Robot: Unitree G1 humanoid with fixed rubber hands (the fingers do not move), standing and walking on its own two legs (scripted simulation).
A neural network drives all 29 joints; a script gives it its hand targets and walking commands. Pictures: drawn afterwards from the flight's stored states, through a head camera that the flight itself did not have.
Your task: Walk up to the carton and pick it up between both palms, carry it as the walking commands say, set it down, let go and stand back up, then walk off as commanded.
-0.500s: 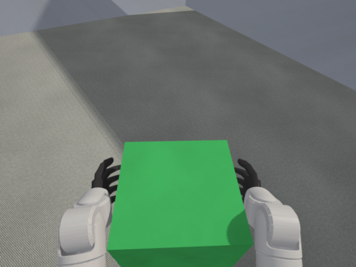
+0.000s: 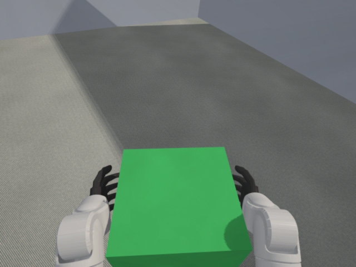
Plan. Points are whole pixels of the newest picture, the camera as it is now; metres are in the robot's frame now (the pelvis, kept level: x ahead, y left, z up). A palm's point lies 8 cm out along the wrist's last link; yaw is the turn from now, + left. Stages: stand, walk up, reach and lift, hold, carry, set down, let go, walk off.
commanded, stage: carry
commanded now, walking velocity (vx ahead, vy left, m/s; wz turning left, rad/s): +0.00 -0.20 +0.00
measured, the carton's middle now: (175, 220) +0.25 +0.02 +0.01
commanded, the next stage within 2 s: none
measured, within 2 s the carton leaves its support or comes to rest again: neither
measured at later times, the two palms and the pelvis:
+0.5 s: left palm (175, 226) +0.21 +0.02 +0.07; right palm (332, 232) +0.21 -0.28 +0.08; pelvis -0.05 -0.14 +0.00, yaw -2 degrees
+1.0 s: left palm (215, 247) +0.17 -0.04 +0.10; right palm out of the picture +0.18 -0.34 +0.10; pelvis -0.09 -0.21 +0.00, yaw +0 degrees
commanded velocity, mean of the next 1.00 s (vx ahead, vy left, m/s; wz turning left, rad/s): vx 0.00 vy -0.05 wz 0.00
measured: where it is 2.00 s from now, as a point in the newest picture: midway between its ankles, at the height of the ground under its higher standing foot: outside the picture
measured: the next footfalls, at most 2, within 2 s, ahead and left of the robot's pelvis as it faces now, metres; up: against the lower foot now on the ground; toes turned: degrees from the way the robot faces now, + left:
right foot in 0.12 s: +0.04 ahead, -0.20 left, +0.00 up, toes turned -9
left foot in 0.34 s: -0.06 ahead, -0.06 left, +0.00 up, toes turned +4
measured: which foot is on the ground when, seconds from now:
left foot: down 0.00-0.14, up 0.16-0.32, down 0.34-1.00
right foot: up 0.00-0.10, down 0.12-0.86, up 0.88-0.96, down 0.98-1.00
